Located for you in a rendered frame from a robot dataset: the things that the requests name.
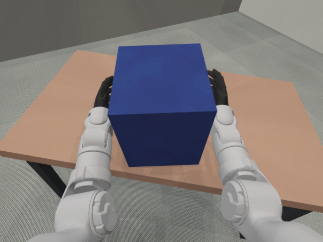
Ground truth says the robot right forearm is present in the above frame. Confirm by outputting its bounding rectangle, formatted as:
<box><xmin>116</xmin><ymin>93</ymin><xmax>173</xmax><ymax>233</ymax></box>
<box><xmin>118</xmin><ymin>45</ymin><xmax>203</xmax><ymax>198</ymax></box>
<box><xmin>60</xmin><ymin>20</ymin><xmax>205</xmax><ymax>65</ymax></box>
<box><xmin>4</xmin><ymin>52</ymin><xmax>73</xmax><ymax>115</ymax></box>
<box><xmin>210</xmin><ymin>105</ymin><xmax>282</xmax><ymax>204</ymax></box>

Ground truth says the robot right upper arm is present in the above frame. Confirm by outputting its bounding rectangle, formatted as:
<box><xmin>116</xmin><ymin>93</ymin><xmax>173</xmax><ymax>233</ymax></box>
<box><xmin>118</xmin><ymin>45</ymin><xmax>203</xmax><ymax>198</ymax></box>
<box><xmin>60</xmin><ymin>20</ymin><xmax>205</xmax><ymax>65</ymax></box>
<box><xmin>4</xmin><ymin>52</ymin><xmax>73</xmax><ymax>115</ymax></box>
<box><xmin>220</xmin><ymin>179</ymin><xmax>323</xmax><ymax>242</ymax></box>

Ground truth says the carton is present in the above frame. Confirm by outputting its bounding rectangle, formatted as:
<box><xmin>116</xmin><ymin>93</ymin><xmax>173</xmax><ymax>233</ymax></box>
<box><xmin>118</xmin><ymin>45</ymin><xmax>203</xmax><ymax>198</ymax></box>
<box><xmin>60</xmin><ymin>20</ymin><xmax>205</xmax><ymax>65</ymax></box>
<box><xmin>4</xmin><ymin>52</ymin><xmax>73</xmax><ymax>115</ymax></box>
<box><xmin>107</xmin><ymin>43</ymin><xmax>217</xmax><ymax>167</ymax></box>

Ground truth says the table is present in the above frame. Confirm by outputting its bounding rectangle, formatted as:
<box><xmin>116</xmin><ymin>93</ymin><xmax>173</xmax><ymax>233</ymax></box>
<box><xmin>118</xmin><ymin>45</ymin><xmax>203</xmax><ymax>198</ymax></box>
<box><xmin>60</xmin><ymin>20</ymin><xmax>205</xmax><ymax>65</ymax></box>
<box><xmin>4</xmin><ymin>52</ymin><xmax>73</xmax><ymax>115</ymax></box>
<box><xmin>0</xmin><ymin>50</ymin><xmax>323</xmax><ymax>239</ymax></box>

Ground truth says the left robot hand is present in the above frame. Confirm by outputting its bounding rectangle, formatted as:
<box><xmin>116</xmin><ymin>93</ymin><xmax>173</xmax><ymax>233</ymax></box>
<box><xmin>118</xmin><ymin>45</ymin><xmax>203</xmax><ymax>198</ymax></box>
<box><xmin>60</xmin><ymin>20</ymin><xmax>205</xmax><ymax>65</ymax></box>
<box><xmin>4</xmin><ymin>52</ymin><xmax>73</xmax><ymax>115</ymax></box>
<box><xmin>93</xmin><ymin>76</ymin><xmax>114</xmax><ymax>108</ymax></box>

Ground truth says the right robot hand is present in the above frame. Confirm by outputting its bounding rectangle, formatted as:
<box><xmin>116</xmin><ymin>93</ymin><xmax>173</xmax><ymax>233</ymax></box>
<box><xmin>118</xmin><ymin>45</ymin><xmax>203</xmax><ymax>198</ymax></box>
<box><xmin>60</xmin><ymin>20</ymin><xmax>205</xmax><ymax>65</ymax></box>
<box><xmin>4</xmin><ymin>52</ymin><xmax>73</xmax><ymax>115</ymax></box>
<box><xmin>207</xmin><ymin>69</ymin><xmax>229</xmax><ymax>106</ymax></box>

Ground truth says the robot left upper arm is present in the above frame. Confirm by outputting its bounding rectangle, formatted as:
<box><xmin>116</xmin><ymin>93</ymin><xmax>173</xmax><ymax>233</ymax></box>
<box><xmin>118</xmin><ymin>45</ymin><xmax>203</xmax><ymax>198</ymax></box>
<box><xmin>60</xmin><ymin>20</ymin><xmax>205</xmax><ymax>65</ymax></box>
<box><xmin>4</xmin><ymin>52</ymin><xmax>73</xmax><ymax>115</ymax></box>
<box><xmin>26</xmin><ymin>190</ymin><xmax>117</xmax><ymax>242</ymax></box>

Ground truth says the robot left forearm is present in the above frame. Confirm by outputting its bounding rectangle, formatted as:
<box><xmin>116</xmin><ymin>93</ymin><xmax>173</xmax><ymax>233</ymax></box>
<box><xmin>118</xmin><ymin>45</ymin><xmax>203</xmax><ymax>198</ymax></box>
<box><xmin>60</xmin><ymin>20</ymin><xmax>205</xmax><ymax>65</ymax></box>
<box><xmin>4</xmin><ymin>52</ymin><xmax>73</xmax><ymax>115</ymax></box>
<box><xmin>55</xmin><ymin>107</ymin><xmax>113</xmax><ymax>230</ymax></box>

